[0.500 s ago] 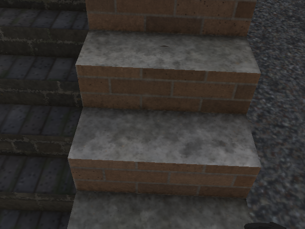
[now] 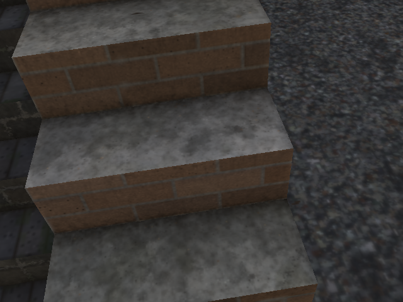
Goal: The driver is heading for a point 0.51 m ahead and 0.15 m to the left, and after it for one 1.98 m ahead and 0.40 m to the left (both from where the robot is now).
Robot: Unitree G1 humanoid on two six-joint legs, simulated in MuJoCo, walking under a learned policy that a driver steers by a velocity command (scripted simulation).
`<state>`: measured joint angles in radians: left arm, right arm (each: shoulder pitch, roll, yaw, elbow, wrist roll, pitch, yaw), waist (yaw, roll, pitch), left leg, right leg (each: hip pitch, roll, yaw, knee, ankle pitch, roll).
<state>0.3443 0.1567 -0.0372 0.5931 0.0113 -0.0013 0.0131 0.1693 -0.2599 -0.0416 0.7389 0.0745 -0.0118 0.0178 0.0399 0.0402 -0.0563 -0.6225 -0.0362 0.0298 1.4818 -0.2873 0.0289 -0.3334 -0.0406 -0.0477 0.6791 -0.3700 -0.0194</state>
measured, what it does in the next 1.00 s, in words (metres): climbs, turning left: left foot 0.20 m higher, then right foot 0.19 m higher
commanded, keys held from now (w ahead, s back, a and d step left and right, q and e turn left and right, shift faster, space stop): w+q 0.64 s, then w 0.14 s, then no key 0.22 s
